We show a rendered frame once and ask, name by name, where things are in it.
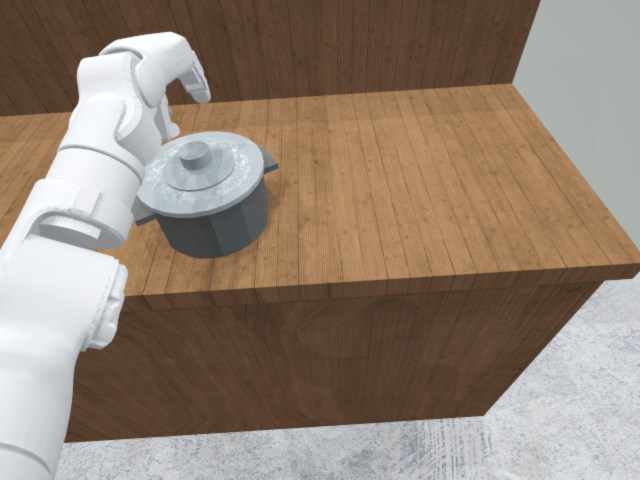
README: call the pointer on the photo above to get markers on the table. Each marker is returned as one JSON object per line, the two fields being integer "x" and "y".
{"x": 427, "y": 236}

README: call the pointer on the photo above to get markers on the lid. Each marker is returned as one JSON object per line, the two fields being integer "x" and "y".
{"x": 171, "y": 190}

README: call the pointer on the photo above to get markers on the left robot upper arm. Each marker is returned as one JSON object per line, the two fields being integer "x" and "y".
{"x": 56, "y": 300}

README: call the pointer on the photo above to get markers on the left robot forearm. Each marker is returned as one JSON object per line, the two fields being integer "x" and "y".
{"x": 86, "y": 197}

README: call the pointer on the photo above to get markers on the pot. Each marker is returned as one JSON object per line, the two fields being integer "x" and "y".
{"x": 219, "y": 234}

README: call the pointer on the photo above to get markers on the robot left hand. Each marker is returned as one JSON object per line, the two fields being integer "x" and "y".
{"x": 177, "y": 60}

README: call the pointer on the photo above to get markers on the knob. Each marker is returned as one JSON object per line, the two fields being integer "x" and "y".
{"x": 195, "y": 155}

